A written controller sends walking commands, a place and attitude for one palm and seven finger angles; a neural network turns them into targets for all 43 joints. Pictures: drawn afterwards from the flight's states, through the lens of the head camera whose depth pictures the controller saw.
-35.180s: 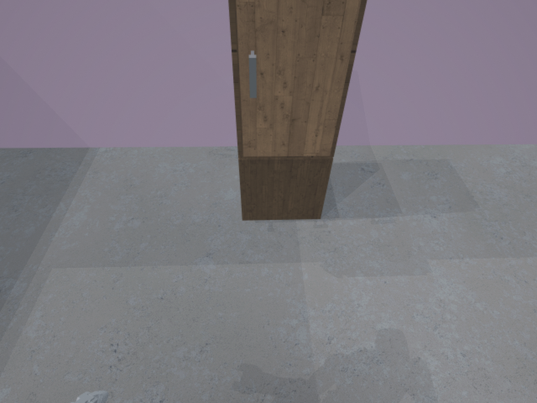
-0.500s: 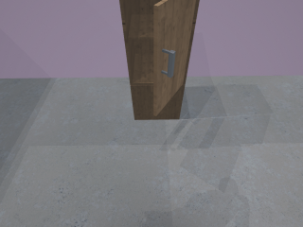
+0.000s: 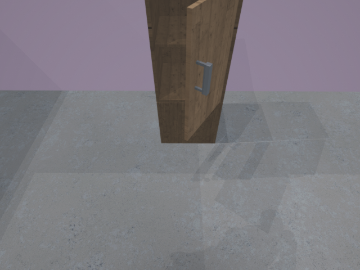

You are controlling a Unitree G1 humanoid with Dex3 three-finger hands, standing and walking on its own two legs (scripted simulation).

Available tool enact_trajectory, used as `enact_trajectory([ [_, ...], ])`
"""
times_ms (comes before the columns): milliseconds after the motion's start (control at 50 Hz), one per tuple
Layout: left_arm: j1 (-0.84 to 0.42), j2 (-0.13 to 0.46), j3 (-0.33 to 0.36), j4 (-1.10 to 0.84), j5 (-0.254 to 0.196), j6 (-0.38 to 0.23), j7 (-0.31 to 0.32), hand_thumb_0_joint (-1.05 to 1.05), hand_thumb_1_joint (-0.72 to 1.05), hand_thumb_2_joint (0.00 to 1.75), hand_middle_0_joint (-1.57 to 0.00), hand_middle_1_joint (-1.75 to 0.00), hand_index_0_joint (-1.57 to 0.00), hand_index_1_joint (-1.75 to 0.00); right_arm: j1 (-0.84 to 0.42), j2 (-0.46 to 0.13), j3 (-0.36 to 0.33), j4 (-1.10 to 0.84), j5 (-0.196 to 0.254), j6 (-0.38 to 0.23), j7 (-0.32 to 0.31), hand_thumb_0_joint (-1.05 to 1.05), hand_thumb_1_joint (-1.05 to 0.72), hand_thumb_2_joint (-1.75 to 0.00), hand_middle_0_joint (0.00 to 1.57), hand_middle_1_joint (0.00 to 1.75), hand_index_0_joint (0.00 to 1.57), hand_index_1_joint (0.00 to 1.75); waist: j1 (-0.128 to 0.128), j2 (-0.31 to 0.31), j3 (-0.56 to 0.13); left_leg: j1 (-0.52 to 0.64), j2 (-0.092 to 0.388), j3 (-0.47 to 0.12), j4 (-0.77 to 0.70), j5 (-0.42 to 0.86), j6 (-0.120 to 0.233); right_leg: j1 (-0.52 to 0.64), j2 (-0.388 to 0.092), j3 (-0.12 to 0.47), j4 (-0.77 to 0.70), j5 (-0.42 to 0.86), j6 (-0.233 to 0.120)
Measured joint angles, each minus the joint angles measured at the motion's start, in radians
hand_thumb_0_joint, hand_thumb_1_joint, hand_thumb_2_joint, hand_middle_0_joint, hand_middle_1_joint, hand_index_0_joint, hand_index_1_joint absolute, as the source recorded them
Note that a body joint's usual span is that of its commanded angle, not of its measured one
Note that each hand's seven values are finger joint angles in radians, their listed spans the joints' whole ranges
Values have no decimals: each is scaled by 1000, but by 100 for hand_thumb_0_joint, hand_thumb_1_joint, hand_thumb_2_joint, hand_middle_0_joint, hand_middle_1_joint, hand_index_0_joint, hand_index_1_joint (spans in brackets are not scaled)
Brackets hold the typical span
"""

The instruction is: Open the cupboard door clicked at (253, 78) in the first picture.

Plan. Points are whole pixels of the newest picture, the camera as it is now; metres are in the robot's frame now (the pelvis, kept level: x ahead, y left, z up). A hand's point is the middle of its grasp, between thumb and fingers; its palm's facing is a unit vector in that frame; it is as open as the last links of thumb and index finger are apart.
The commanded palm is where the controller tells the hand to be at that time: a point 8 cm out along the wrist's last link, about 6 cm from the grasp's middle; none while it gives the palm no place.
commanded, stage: look to check the result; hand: left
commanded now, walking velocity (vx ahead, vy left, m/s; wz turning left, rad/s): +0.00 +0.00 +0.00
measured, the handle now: (202, 77) +0.75 -0.04 -0.01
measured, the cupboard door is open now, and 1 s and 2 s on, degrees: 56 56 56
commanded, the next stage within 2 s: walk to a spot facing it in 0.24 s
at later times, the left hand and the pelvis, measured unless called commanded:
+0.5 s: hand out of the picture +0.07 +0.21 -0.17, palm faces -0.03 -0.96 -0.28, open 7.4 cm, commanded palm none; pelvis +0.01 +0.00 +0.00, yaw -2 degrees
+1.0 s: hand out of the picture +0.09 +0.14 -0.17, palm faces -0.22 -0.93 -0.30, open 7.4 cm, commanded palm none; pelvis -0.01 -0.05 -0.01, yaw -16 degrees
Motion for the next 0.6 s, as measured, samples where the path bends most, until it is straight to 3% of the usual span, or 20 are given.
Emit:
enact_trajectory([
  [400, -26, 5, -4, -7, -1, -1, -2, 0, 90, 90, -20, -30, -20, -30, -3, -16, 3, 9, 0, -1, -1, 0, -91, -90, 20, 30, 20, 30, -4, -3, -1, 21, 2, 4, -20, -3, -2, 16, 4, 3, -12, -6, 0],
  [600, 1, -18, 22, -61, 6, 51, -4, 0, 90, 90, -20, -30, -20, -30, 2, 25, -14, -54, -3, 26, -21, 0, -91, -90, 20, 30, 20, 30, 6, -12, 16, -33, 28, 80, 104, -74, -6, -77, 25, 78, 120, -48, -4],
])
